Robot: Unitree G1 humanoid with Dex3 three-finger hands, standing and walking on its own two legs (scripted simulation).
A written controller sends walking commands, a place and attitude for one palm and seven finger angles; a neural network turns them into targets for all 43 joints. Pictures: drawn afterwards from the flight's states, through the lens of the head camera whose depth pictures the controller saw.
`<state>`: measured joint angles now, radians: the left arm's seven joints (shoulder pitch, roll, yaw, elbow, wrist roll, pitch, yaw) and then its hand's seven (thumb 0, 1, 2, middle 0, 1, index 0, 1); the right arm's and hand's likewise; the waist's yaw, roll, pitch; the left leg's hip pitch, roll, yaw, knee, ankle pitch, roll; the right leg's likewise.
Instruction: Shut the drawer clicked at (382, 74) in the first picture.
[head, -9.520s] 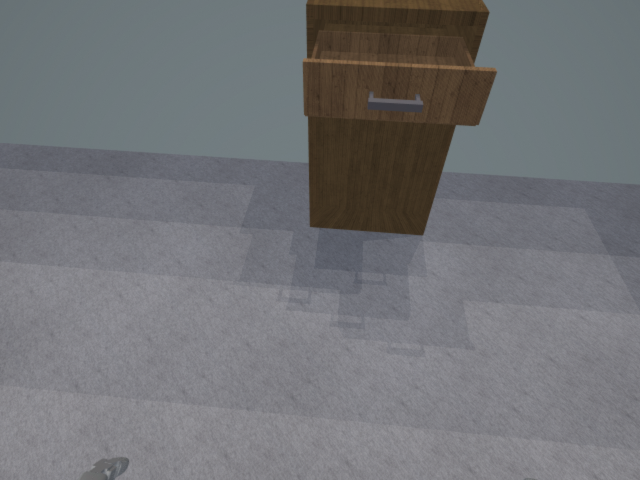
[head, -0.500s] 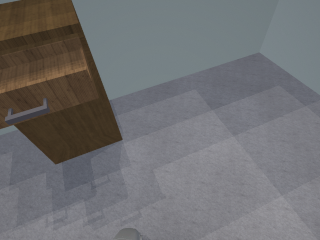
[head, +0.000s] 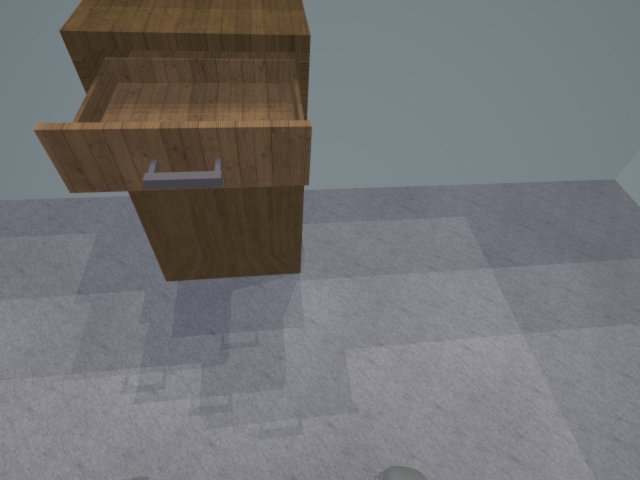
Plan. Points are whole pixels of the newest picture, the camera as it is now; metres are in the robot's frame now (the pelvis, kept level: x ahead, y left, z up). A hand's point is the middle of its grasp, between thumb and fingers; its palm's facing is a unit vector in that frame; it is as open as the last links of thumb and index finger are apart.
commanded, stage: turn to face it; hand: left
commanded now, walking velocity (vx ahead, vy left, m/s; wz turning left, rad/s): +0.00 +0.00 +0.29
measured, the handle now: (185, 172) +0.59 +0.29 +0.01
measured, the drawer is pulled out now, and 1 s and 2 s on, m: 0.28 0.28 0.28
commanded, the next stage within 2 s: take the last steps up to it in 0.22 s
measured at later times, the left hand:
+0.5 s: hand out of the picture +0.00 +0.14 -0.15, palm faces +0.24 -0.94 -0.26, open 7.3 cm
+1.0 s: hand out of the picture +0.02 +0.21 -0.18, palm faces +0.24 -0.96 -0.15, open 7.4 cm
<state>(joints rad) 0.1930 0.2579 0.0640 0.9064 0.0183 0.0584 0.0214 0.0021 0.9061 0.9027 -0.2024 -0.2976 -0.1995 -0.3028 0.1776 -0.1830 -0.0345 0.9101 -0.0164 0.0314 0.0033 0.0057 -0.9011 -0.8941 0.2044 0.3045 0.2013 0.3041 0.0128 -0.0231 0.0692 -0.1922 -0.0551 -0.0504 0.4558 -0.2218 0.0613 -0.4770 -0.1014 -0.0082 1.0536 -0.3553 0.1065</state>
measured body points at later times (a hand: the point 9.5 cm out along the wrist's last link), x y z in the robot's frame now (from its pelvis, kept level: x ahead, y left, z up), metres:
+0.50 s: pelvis -0.02 -0.05 +0.00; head -0.02 -0.08 +0.45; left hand -0.02 +0.19 -0.13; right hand +0.03 -0.30 -0.16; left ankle -0.08 +0.11 -0.66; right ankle +0.00 -0.14 -0.74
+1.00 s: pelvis +0.05 +0.04 +0.00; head +0.04 +0.06 +0.45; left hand +0.00 +0.26 -0.17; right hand +0.05 -0.19 -0.15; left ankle -0.04 +0.11 -0.74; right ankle +0.15 -0.09 -0.66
